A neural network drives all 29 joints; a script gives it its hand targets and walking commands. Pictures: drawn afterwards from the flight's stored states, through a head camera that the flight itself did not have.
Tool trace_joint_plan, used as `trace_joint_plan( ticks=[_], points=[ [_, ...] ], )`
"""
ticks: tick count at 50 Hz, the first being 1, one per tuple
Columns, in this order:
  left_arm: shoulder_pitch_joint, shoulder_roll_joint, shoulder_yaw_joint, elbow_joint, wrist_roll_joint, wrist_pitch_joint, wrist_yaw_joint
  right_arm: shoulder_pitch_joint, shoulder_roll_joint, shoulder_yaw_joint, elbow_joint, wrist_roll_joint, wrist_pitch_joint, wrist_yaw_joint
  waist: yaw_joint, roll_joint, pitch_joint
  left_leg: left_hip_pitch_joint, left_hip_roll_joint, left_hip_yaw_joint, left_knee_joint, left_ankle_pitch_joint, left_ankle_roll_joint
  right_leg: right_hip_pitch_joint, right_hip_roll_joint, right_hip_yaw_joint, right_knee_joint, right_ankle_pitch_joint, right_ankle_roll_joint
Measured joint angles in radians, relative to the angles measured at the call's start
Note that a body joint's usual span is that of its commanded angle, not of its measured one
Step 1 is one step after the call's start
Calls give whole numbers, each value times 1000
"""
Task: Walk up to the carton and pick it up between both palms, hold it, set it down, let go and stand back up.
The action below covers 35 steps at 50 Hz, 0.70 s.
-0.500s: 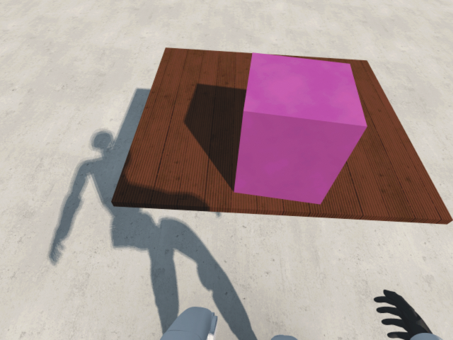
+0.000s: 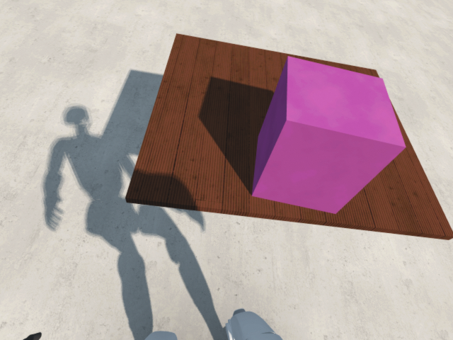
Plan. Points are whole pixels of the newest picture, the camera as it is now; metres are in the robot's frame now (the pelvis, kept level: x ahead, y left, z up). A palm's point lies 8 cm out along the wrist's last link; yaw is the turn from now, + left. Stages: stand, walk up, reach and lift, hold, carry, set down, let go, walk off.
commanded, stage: walk up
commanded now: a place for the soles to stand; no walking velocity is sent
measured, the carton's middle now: (313, 140) +0.52 -0.19 +0.04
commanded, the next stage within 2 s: none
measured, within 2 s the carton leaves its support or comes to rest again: neither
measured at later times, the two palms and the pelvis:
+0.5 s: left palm out of the picture +0.07 +0.28 -0.10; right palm out of the picture +0.04 -0.36 -0.11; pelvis -0.03 -0.05 +0.00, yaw -1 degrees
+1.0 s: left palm out of the picture +0.05 +0.25 -0.10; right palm out of the picture +0.04 -0.38 -0.11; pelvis -0.03 -0.07 +0.00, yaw -2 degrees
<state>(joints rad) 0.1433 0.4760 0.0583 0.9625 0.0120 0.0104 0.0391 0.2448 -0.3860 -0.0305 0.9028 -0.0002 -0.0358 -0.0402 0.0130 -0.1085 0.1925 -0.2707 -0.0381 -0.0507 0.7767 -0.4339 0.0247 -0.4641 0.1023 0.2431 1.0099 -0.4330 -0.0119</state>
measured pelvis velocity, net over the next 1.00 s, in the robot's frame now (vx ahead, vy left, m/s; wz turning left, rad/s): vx -0.03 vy -0.07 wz -0.03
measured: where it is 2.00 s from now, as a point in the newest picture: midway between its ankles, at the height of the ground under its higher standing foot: outside the picture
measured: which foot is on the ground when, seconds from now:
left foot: down 0.00-0.16, up 0.18-0.42, down 0.44-1.00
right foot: up 0.00-0.12, down 0.14-0.48, up 0.50-0.66, down 0.68-1.00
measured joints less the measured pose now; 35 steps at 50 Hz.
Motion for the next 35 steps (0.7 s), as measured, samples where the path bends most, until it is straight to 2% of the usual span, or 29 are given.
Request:
trace_joint_plan(
  ticks=[5,7,9,12,19,21,24,27,30,32,35],
  points=[
    [-3,0,0,0,0,0,-11,-7,0,0,-15,0,0,0,1,4,-1,0,0,1,1,-3,-12,18,-33,-25,-130,15,0],
    [5,-2,0,0,0,0,-16,-24,0,0,-20,0,2,0,0,16,0,-1,4,0,17,-13,-18,53,-37,-27,-222,112,2],
    [12,-21,0,1,0,0,-18,-53,-2,0,-22,0,12,0,1,53,2,-21,21,1,75,-42,-18,55,-18,-37,-222,151,21],
    [12,-46,0,-4,0,0,-25,-85,-4,0,-33,0,21,0,0,83,0,-64,7,0,170,-162,-18,55,-17,-37,-243,159,23],
    [0,-63,0,-34,0,0,-29,-96,-5,0,-7,0,22,2,-1,113,-1,-58,7,-1,146,-171,-18,54,-16,-38,-282,200,23],
    [-9,-64,0,-39,0,0,-33,-95,-5,0,14,0,22,2,-1,113,-2,-19,7,-2,53,-122,-18,53,-16,-38,-284,206,23],
    [-26,-66,0,-40,0,4,-36,-85,-5,0,43,0,22,3,0,105,-1,7,6,0,-26,48,-18,55,-15,-37,-279,191,24],
    [-29,-62,0,-40,0,5,-34,-69,-5,0,55,0,21,3,-1,92,-1,16,14,-1,-37,51,-18,43,-3,-38,-179,87,24],
    [-12,-51,0,-40,0,6,-38,-69,-5,0,43,0,20,4,0,75,-7,8,26,-1,-43,52,-18,47,-4,-37,-109,73,24],
    [3,-46,0,-40,0,6,-41,-69,-5,0,29,0,20,8,0,62,-8,1,28,0,-43,53,-18,73,-17,-36,-129,51,24],
    [35,-51,0,-34,0,-2,-41,-78,-5,0,18,0,20,13,0,59,-10,-3,36,-1,-38,50,-28,136,-27,-38,-254,80,24]
  ],
)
